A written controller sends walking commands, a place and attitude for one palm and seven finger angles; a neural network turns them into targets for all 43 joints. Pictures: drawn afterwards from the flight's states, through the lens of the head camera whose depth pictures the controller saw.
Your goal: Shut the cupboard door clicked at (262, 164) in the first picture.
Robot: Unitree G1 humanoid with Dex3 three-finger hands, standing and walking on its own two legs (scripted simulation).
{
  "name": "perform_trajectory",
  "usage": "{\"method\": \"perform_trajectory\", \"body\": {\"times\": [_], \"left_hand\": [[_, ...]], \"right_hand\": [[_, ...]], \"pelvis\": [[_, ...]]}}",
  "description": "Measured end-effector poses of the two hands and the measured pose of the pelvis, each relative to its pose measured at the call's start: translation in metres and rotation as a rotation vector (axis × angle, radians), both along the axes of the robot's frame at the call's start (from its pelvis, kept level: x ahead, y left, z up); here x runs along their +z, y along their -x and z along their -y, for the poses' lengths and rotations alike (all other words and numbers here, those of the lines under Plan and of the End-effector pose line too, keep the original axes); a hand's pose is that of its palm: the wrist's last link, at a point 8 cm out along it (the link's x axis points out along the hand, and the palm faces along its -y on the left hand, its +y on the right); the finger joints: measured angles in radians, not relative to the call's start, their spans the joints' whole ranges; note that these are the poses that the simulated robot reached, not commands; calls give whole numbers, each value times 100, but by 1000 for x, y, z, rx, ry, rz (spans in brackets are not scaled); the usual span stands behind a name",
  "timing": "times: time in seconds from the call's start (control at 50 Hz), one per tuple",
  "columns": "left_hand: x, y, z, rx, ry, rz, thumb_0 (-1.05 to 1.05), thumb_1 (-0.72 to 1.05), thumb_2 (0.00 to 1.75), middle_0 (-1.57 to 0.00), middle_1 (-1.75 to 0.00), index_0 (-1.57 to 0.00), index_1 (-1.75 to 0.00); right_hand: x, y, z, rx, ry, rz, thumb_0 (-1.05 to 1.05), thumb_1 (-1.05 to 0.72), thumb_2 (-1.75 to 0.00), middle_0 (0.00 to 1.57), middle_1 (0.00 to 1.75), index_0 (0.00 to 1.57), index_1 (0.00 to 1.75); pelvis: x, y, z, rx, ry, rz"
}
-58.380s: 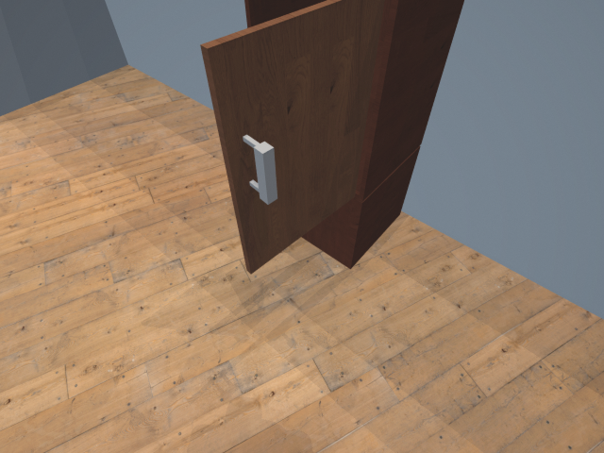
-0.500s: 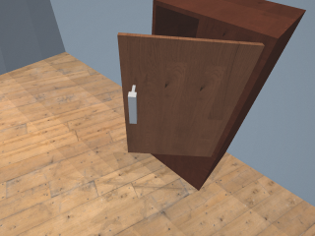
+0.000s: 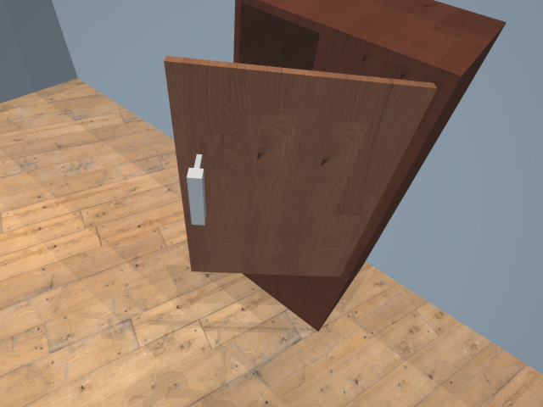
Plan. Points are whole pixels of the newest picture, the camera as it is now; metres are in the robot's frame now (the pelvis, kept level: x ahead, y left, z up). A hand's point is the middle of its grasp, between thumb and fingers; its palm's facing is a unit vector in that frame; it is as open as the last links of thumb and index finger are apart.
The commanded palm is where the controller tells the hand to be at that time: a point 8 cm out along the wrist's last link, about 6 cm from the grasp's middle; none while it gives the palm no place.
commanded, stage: shuffle to correct the standing spot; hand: left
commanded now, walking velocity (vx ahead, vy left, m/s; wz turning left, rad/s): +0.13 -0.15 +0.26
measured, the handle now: (198, 189) +0.49 +0.17 +0.01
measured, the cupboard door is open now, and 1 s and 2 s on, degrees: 39 39 39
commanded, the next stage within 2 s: come to a stop and stand still in 0.10 s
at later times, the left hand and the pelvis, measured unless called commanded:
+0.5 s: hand out of the picture +0.14 +0.12 -0.19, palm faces +0.09 -0.98 -0.16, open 7.2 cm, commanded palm none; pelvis +0.07 -0.06 -0.01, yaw +4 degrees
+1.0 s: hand out of the picture +0.00 +0.12 -0.18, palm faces +0.12 -0.97 -0.23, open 7.4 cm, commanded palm none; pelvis +0.01 -0.07 -0.01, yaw +4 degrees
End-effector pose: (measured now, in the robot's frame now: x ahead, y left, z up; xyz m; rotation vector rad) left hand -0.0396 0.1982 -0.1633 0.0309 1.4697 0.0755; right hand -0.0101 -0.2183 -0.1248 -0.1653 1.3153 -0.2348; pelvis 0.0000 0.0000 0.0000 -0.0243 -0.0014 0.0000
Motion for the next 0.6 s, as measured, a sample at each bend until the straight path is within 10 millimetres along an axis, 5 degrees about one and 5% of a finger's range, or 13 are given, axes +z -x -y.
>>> {"method": "perform_trajectory", "body": {"times": [0.14, 0.28, 0.38, 0.5, 0.6], "left_hand": [[18, -95, -15, -56, -91, 142, 3, 94, 90, -20, -30, -20, -30], [18, -171, 9, -66, -156, 287, 1, 92, 90, -20, -30, -19, -30], [17, -177, 37, -21, -121, 294, 1, 92, 90, -20, -30, -19, -30], [2, -171, 29, 31, -109, 272, -1, 94, 90, -20, -30, -20, -30], [1, -150, 20, 52, -121, 197, -1, 93, 90, -20, -30, -20, -30]], "right_hand": [[4, 26, 6, -52, -46, -136, 1, -91, -90, 20, 30, 20, 30], [-17, 28, 39, -73, -93, -258, 1, -90, -90, 20, 30, 20, 30], [-21, -20, 61, -25, -61, -219, 1, -90, -90, 20, 30, 20, 30], [-19, -94, 64, 39, -12, -40, 1, -91, -90, 20, 30, 20, 30], [-10, -134, 62, 96, 9, 64, 1, -92, -90, 20, 30, 20, 30]], "pelvis": [[9, -21, 20, 0, 10, -12], [-10, -52, 56, 32, -19, -20], [-8, -65, 61, 64, -1, -2], [-14, -67, 56, 62, -5, 18], [-10, -63, 53, 51, -21, 17]]}}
